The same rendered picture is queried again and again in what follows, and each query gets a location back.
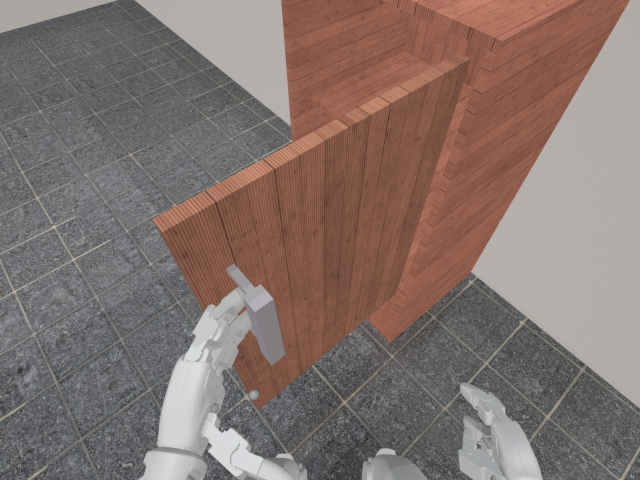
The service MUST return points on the robot left thigh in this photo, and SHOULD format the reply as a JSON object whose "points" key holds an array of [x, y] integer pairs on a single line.
{"points": [[295, 470]]}

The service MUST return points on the robot right hand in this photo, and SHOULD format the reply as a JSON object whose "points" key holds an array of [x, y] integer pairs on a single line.
{"points": [[505, 452]]}

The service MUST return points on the handle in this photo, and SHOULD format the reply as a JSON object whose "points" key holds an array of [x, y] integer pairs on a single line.
{"points": [[262, 313]]}

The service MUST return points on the left robot forearm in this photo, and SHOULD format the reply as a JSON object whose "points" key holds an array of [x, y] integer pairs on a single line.
{"points": [[164, 463]]}

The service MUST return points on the robot left hand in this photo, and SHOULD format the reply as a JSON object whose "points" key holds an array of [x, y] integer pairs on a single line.
{"points": [[196, 384]]}

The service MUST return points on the robot right shin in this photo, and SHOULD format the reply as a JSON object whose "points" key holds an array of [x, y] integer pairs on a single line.
{"points": [[386, 451]]}

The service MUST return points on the cupboard door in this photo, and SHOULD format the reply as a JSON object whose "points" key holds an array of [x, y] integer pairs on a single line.
{"points": [[325, 224]]}

